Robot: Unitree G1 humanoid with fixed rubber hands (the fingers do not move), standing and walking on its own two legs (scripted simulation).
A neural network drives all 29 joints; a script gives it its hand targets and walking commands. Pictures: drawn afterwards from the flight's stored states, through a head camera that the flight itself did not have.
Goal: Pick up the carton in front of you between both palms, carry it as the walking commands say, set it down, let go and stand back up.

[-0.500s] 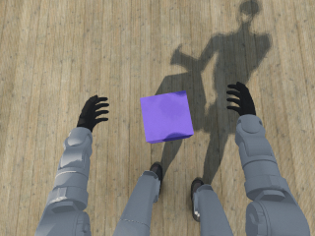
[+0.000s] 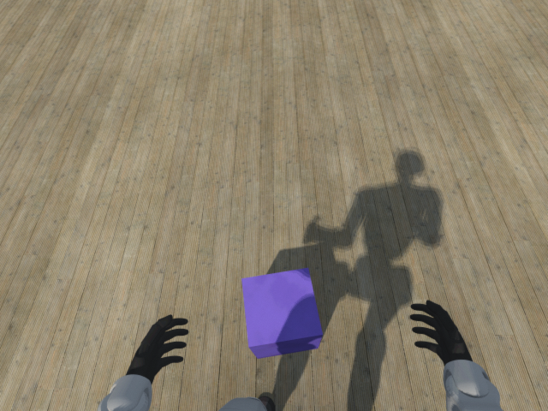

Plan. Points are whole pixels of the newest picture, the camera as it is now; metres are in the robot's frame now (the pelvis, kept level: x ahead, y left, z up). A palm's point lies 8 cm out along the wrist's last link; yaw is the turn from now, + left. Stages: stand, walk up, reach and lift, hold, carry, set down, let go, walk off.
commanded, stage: let go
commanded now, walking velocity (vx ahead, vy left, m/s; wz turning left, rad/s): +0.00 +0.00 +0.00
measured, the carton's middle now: (281, 315) +0.38 +0.07 -0.65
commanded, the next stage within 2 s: stand in 0.56 s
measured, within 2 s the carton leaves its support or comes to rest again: neither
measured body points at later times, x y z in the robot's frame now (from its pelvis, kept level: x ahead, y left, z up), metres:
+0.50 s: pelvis +0.00 -0.01 +0.00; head +0.01 -0.01 +0.45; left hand +0.18 +0.23 -0.07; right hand +0.17 -0.25 -0.07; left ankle +0.01 +0.12 -0.74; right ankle -0.05 -0.12 -0.74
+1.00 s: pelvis +0.00 +0.02 +0.00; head +0.00 +0.05 +0.45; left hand +0.13 +0.30 -0.12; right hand +0.12 -0.27 -0.09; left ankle +0.01 +0.12 -0.74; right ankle -0.05 -0.12 -0.74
